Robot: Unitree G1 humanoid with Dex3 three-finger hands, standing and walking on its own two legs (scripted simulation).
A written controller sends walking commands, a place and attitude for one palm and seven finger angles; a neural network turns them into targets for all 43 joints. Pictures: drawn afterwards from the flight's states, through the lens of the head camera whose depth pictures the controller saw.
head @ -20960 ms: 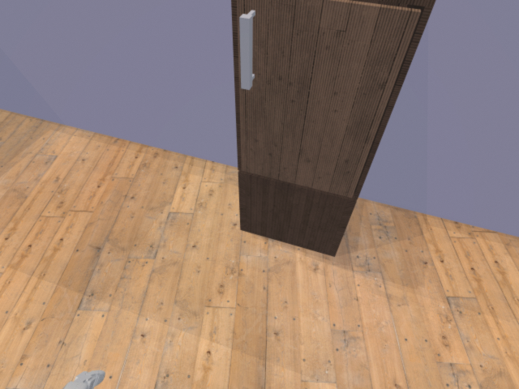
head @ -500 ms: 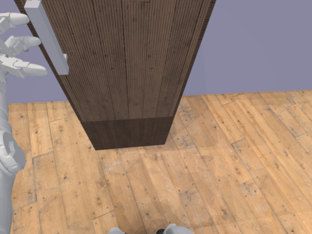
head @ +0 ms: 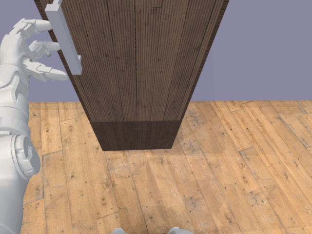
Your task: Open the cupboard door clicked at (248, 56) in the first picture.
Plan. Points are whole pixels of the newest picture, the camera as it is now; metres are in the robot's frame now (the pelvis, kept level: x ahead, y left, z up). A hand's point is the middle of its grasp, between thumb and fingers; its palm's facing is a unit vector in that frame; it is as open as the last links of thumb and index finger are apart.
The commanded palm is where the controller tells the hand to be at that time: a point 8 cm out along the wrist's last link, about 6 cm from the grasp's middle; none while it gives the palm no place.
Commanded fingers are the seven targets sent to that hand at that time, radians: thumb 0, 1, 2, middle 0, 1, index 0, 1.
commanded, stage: slide the fingers in behind the handle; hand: left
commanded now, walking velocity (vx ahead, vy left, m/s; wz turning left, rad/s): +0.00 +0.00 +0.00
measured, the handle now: (68, 39) +0.57 +0.18 +0.14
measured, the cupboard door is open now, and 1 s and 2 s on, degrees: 0 0 3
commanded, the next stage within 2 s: close the thumb around the handle in 0.80 s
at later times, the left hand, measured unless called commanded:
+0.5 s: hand (65, 51) +0.52 +0.18 +0.15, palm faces +0.00 -1.00 +0.01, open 14.0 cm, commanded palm +0.49 +0.23 +0.14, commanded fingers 0.00 -0.50 0.30 -0.30 -1.20 -0.30 -1.20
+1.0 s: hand (61, 55) +0.51 +0.19 +0.15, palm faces +0.00 -1.00 +0.00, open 13.8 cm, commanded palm +0.49 +0.23 +0.14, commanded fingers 0.00 -0.16 0.44 -0.32 -1.24 -0.32 -1.24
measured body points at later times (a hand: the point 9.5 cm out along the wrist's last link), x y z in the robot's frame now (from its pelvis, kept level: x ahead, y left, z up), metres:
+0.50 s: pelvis +0.00 +0.01 +0.00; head +0.09 +0.01 +0.44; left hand +0.51 +0.24 +0.15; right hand -0.03 -0.25 -0.11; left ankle -0.01 +0.10 -0.71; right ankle -0.02 -0.10 -0.71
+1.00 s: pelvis -0.01 +0.00 +0.00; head +0.08 +0.01 +0.44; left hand +0.50 +0.24 +0.15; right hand -0.01 -0.27 -0.11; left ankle -0.01 +0.10 -0.71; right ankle -0.02 -0.10 -0.71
